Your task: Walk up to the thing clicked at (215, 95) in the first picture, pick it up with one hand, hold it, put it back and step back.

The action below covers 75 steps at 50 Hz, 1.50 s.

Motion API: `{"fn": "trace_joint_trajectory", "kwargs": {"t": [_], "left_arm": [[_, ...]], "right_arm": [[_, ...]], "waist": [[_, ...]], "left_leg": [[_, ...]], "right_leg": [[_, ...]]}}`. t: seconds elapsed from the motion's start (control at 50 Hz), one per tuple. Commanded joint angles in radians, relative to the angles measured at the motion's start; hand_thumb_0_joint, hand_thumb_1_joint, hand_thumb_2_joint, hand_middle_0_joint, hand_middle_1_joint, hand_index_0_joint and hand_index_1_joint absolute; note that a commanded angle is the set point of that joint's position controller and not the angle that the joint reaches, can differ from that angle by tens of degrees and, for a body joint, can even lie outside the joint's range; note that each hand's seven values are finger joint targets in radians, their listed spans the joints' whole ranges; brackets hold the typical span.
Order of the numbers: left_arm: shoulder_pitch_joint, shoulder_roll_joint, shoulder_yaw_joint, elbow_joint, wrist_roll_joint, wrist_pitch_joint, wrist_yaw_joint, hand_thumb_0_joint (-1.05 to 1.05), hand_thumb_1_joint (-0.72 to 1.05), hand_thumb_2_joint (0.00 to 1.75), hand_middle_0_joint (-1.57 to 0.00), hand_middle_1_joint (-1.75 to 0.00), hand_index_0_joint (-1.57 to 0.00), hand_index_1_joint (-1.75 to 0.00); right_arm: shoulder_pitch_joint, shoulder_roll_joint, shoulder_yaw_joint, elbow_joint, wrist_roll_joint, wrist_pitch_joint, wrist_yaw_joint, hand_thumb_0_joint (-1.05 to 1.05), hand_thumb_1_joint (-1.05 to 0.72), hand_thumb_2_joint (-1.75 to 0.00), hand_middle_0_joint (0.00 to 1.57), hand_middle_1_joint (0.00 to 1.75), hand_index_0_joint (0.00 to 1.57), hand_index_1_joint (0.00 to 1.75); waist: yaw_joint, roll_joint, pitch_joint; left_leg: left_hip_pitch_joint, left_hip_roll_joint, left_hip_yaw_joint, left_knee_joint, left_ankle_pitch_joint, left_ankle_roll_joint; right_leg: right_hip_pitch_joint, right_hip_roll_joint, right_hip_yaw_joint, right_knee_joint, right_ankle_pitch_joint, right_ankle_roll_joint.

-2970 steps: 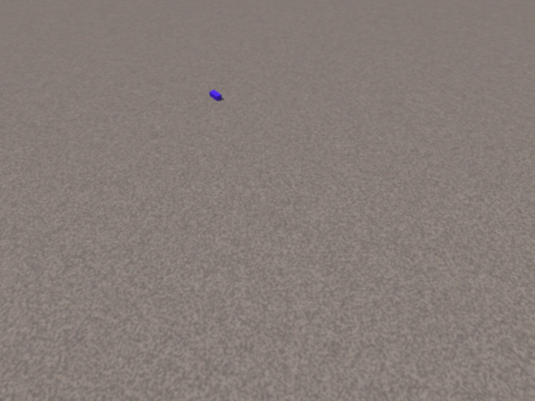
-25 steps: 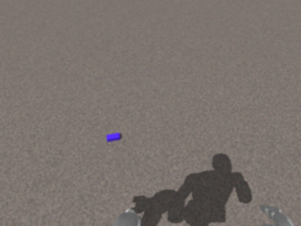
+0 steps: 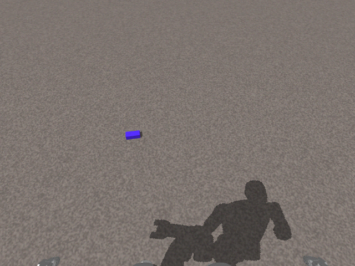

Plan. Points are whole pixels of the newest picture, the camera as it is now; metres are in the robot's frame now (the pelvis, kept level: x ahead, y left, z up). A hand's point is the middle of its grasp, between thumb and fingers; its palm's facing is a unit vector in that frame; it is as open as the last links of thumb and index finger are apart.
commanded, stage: step back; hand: left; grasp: from above
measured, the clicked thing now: (132, 134) +0.98 +0.29 -0.74
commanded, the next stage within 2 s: stand in 1.24 s
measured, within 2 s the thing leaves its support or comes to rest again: neither
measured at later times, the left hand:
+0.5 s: hand out of the picture -0.09 +0.28 -0.14, palm faces +0.08 -0.91 -0.41, open 7.4 cm
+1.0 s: hand out of the picture -0.02 +0.26 -0.15, palm faces +0.07 -0.92 -0.38, open 7.4 cm
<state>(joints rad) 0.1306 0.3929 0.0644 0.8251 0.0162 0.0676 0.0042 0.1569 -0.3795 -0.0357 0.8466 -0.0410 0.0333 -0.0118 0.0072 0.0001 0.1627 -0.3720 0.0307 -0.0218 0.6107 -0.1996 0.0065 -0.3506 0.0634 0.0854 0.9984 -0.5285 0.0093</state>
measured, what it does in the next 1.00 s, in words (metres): steps on the spot: right foot, then left foot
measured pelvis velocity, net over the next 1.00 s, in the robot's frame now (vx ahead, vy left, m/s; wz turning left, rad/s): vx -0.06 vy -0.01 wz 0.08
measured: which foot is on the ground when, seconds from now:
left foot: down 0.00-0.08, up 0.10-0.38, down 0.40-0.70, up 0.72-0.96, down 0.98-1.00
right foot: up 0.00-0.04, down 0.06-0.44, up 0.46-0.66, down 0.68-1.00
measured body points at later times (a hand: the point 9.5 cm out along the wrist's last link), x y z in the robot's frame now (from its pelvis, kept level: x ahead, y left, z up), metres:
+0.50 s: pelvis -0.11 -0.01 +0.00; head -0.11 -0.01 +0.45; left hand -0.09 +0.33 -0.11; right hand -0.04 -0.32 -0.12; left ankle -0.12 +0.11 -0.72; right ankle -0.08 -0.13 -0.70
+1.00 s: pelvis -0.06 -0.01 +0.00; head -0.04 -0.01 +0.45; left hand -0.02 +0.31 -0.12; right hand +0.04 -0.32 -0.13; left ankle -0.01 +0.13 -0.73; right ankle -0.06 -0.13 -0.72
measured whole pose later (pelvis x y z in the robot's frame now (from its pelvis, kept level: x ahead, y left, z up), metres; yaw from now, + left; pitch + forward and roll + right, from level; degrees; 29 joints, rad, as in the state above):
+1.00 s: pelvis -0.06 -0.01 +0.00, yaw +5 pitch -3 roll +0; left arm 0.20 0.38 0.03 0.96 0.02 -0.03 0.00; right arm 0.18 -0.38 -0.06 0.99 -0.03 -0.01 0.01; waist 0.03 0.01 0.11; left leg -0.33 0.03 0.00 0.62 -0.22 0.00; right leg -0.24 -0.03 -0.03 0.67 -0.37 0.01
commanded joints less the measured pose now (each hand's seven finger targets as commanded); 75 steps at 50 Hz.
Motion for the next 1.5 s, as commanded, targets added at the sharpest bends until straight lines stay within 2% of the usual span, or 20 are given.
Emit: {"fn": "trace_joint_trajectory", "kwargs": {"t": [0.0, 0.04, 0.06, 0.08, 0.14, 0.26, 0.36, 0.38, 0.42, 0.48, 0.64, 0.66, 0.68, 0.72, 0.8, 0.92, 0.96, 1.0, 1.12, 1.48], "left_arm": [[0.105, 0.154, 0.054, -0.017, 0.007, -0.044, 0.012, 0.0, 0.9, 0.9, -0.2, -0.3, -0.2, -0.3], [0.159, 0.204, 0.07, 0.024, 0.026, -0.061, 0.013, 0.0, 0.9, 0.9, -0.2, -0.3, -0.2, -0.3], [0.154, 0.297, 0.097, 0.007, 0.034, -0.066, 0.013, 0.0, 0.9, 0.9, -0.2, -0.3, -0.2, -0.3], [0.071, 0.392, 0.113, -0.026, 0.037, -0.064, 0.017, 0.0, 0.9, 0.9, -0.2, -0.3, -0.2, -0.3], [-0.092, 0.263, 0.077, -0.052, 0.024, -0.08, 0.025, 0.0, 0.9, 0.9, -0.2, -0.3, -0.2, -0.3], [0.05, 0.275, 0.097, -0.007, 0.04, -0.099, 0.015, 0.0, 0.9, 0.9, -0.2, -0.3, -0.2, -0.3], [0.048, 0.268, 0.065, 0.016, 0.028, -0.079, -0.004, 0.0, 0.9, 0.9, -0.2, -0.3, -0.2, -0.3], [0.067, 0.221, 0.045, 0.013, 0.032, -0.076, -0.005, 0.0, 0.9, 0.9, -0.2, -0.3, -0.2, -0.3], [-0.072, 0.222, 0.052, -0.007, 0.014, -0.08, -0.003, 0.0, 0.9, 0.9, -0.2, -0.3, -0.2, -0.3], [0.033, 0.203, 0.044, 0.04, 0.001, -0.094, -0.013, 0.0, 0.9, 0.9, -0.2, -0.3, -0.2, -0.3], [0.145, 0.18, 0.058, 0.101, 0.016, -0.113, -0.017, 0.0, 0.9, 0.9, -0.2, -0.3, -0.2, -0.3], [0.183, 0.194, 0.065, 0.117, 0.022, -0.123, -0.007, 0.0, 0.9, 0.9, -0.2, -0.3, -0.2, -0.3], [0.204, 0.252, 0.083, 0.111, 0.034, -0.134, 0.001, 0.0, 0.9, 0.9, -0.2, -0.3, -0.2, -0.3], [0.141, 0.345, 0.096, 0.069, 0.026, -0.138, 0.002, 0.0, 0.9, 0.9, -0.2, -0.3, -0.2, -0.3], [0.073, 0.258, 0.067, 0.062, 0.008, -0.15, 0.009, 0.0, 0.9, 0.9, -0.2, -0.3, -0.2, -0.3], [0.006, 0.234, 0.029, 0.049, -0.008, -0.125, 0.011, 0.0, 0.9, 0.9, -0.2, -0.3, -0.2, -0.3], [0.038, 0.179, 0.009, 0.047, -0.014, -0.113, 0.013, 0.0, 0.9, 0.9, -0.2, -0.3, -0.2, -0.3], [0.062, 0.183, 0.016, 0.083, -0.026, -0.092, 0.02, 0.0, 0.9, 0.9, -0.2, -0.3, -0.2, -0.3], [0.022, 0.218, 0.018, 0.136, -0.009, -0.108, 0.012, 0.0, 0.9, 0.9, -0.2, -0.3, -0.2, -0.3], [-0.074, 0.174, -0.025, 0.241, -0.014, -0.114, 0.004, 0.0, 0.9, 0.9, -0.2, -0.3, -0.2, -0.3]], "right_arm": [[-0.009, -0.277, -0.08, -0.068, 0.008, 0.0, -0.015, 0.0, -0.9, -0.9, 0.2, 0.3, 0.2, 0.3], [-0.006, -0.227, -0.064, -0.065, 0.014, 0.012, -0.006, 0.0, -0.9, -0.9, 0.2, 0.3, 0.2, 0.3], [-0.002, -0.16, -0.044, -0.087, 0.016, 0.007, -0.007, 0.0, -0.9, -0.9, 0.2, 0.3, 0.2, 0.3], [-0.079, -0.191, -0.064, -0.095, 0.014, 0.012, -0.027, 0.0, -0.9, -0.9, 0.2, 0.3, 0.2, 0.3], [0.016, -0.217, -0.07, -0.026, 0.03, 0.007, -0.02, 0.0, -0.9, -0.9, 0.2, 0.3, 0.2, 0.3], [-0.006, -0.222, -0.07, -0.017, 0.003, -0.019, 0.01, 0.0, -0.9, -0.9, 0.2, 0.3, 0.2, 0.3], [0.09, -0.184, -0.079, 0.065, 0.01, -0.05, 0.027, 0.0, -0.9, -0.9, 0.2, 0.3, 0.2, 0.3], [0.126, -0.208, -0.094, 0.086, 0.002, -0.055, 0.024, 0.0, -0.9, -0.9, 0.2, 0.3, 0.2, 0.3], [0.144, -0.362, -0.118, 0.071, -0.005, -0.061, 0.018, 0.0, -0.9, -0.9, 0.2, 0.3, 0.2, 0.3], [0.022, -0.26, -0.083, 0.043, -0.001, -0.086, 0.007, 0.0, -0.9, -0.9, 0.2, 0.3, 0.2, 0.3], [-0.005, -0.248, -0.087, 0.027, 0.003, -0.051, 0.02, 0.0, -0.9, -0.9, 0.2, 0.3, 0.2, 0.3], [0.03, -0.186, -0.068, 0.031, 0.009, -0.046, 0.018, 0.0, -0.9, -0.9, 0.2, 0.3, 0.2, 0.3], [0.046, -0.122, -0.046, 0.011, 0.014, -0.052, 0.019, 0.0, -0.9, -0.9, 0.2, 0.3, 0.2, 0.3], [0.011, -0.207, -0.074, 0.012, 0.005, -0.053, 0.001, 0.0, -0.9, -0.9, 0.2, 0.3, 0.2, 0.3], [0.082, -0.191, -0.071, 0.067, 0.011, -0.059, 0.01, 0.0, -0.9, -0.9, 0.2, 0.3, 0.2, 0.3], [0.067, -0.145, -0.063, 0.094, 0.011, -0.061, 0.011, 0.0, -0.9, -0.9, 0.2, 0.3, 0.2, 0.3], [0.062, -0.194, -0.069, 0.099, 0.008, -0.068, 0.0, 0.0, -0.9, -0.9, 0.2, 0.3, 0.2, 0.3], [-0.036, -0.275, -0.07, 0.076, 0.023, -0.067, 0.001, 0.0, -0.9, -0.9, 0.2, 0.3, 0.2, 0.3], [-0.108, -0.19, -0.037, 0.123, 0.026, -0.057, 0.001, 0.0, -0.9, -0.9, 0.2, 0.3, 0.2, 0.3], [-0.161, -0.17, -0.018, 0.229, 0.034, -0.075, 0.015, 0.0, -0.9, -0.9, 0.2, 0.3, 0.2, 0.3]], "waist": [[0.012, 0.193, -0.255], [0.024, 0.069, -0.25], [0.028, -0.193, -0.2], [0.081, -0.269, -0.147], [-0.033, -0.05, -0.08], [0.063, -0.173, -0.1], [0.005, -0.148, -0.102], [-0.017, -0.045, -0.118], [-0.083, 0.167, -0.053], [-0.001, 0.075, -0.053], [0.037, 0.15, -0.085], [0.053, 0.046, -0.117], [0.06, -0.137, -0.138], [0.067, -0.111, -0.039], [0.018, -0.085, -0.062], [-0.019, -0.128, -0.151], [-0.011, 0.005, -0.201], [0.017, 0.121, -0.222], [0.005, 0.067, -0.196], [-0.009, 0.004, -0.216]], "left_leg": [[0.191, 0.201, -0.21, -0.09, 0.224, 0.179], [-0.031, 0.097, -0.143, 0.032, -0.039, 0.091], [-0.265, -0.075, -0.073, 0.205, -0.296, 0.022], [-0.17, -0.09, -0.154, 0.413, -0.419, -0.009], [-0.139, -0.128, -0.187, 0.573, -0.232, -0.009], [-0.183, -0.041, -0.098, 0.279, -0.28, -0.039], [0.213, -0.083, 0.058, -0.198, -0.203, 0.017], [0.357, -0.053, -0.024, -0.234, -0.215, 0.032], [0.144, 0.328, -0.641, -0.463, -0.813, 0.241], [0.197, 0.207, -0.37, -0.368, -0.42, 0.17], [-0.027, 0.141, -0.17, -0.188, -0.352, 0.127], [-0.082, 0.094, -0.125, -0.049, -0.314, 0.096], [-0.223, -0.013, -0.044, 0.196, -0.314, 0.049], [-0.24, -0.034, -0.118, 0.401, -0.398, 0.011], [-0.119, 0.01, -0.11, 0.337, -0.225, 0.0], [0.199, -0.014, 0.064, -0.085, 0.009, -0.001], [0.269, 0.09, -0.077, -0.136, 0.249, 0.043], [0.082, 0.283, -0.294, -0.217, 0.135, 0.187], [0.111, 0.11, -0.083, -0.141, 0.05, 0.032], [0.3, 0.111, -0.038, -0.29, 0.238, 0.01]], "right_leg": [[0.11, -0.037, -0.069, -0.473, 0.137, -0.018], [0.273, -0.084, 0.049, -0.593, 0.199, -0.056], [0.285, -0.291, 0.362, -0.66, 0.113, -0.119], [-0.028, -0.5, 0.538, -0.729, 0.127, -0.293], [-0.045, -0.31, 0.198, -0.613, 0.296, -0.187], [0.181, -0.325, 0.264, -0.674, -0.236, -0.19], [0.005, -0.245, 0.085, -0.598, -0.112, -0.136], [-0.125, -0.197, 0.03, -0.486, -0.124, -0.103], [-0.275, -0.079, -0.055, -0.099, -0.059, -0.019], [-0.219, -0.108, -0.009, -0.081, 0.105, -0.029], [0.224, -0.032, -0.14, -0.506, 0.207, -0.036], [0.337, -0.048, -0.076, -0.576, 0.204, -0.032], [0.425, -0.21, 0.231, -0.688, 0.044, -0.09], [0.18, -0.489, 0.56, -0.78, -0.115, -0.279], [0.117, -0.341, 0.22, -0.681, 0.257, -0.197], [0.027, -0.257, 0.01, -0.469, 0.643, -0.131], [0.003, -0.179, -0.03, -0.362, 0.57, -0.061], [0.128, -0.074, -0.077, -0.279, 0.122, -0.025], [0.132, -0.162, 0.053, -0.507, 0.394, -0.063], [0.237, -0.191, 0.008, -0.698, 0.497, -0.019]]}}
